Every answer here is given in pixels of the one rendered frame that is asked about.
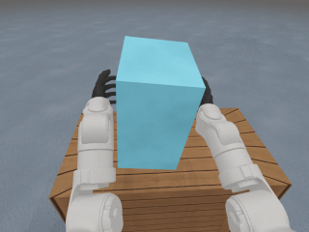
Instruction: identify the robot left forearm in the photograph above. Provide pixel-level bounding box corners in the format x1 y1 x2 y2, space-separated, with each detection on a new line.
66 97 116 229

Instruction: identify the carton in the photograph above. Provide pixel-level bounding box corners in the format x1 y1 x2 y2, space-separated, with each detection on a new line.
116 36 206 170

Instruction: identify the right robot upper arm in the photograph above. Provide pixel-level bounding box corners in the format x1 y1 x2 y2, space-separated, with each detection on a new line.
225 188 295 232

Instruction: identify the robot left hand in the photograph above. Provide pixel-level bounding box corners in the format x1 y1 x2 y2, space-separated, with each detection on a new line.
91 69 117 104

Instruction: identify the robot right forearm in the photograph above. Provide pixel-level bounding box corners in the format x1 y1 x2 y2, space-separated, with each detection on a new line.
195 103 290 226

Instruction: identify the left robot upper arm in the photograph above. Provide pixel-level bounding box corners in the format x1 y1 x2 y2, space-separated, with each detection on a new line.
66 192 124 232

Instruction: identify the robot right hand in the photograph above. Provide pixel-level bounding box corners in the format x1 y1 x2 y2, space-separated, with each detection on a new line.
197 76 213 113

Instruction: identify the pedestal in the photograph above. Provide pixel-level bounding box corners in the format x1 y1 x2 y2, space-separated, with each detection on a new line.
48 107 292 232

